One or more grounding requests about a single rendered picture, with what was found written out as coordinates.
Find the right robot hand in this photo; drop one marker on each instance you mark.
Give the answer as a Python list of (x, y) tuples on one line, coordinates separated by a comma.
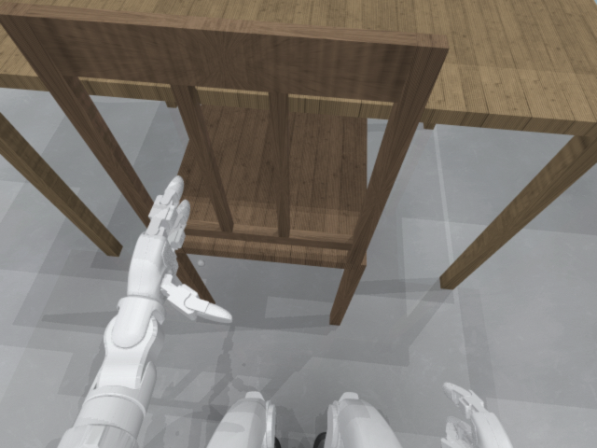
[(485, 431)]

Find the right robot thigh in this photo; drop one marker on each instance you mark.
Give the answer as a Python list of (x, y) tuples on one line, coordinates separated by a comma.
[(354, 423)]

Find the left robot hand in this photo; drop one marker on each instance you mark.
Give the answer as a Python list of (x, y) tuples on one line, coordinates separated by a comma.
[(154, 255)]

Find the robot left forearm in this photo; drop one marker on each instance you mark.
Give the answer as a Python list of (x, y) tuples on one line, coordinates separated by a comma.
[(116, 405)]

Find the chair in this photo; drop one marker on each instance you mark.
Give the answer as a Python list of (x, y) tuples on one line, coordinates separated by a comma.
[(267, 185)]

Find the robot thigh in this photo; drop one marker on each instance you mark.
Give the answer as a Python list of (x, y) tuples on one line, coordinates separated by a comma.
[(354, 423), (249, 423)]

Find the table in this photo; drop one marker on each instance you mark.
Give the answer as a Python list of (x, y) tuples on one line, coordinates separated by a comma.
[(521, 65)]

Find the left robot thigh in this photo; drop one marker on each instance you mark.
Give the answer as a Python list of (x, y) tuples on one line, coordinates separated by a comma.
[(249, 423)]

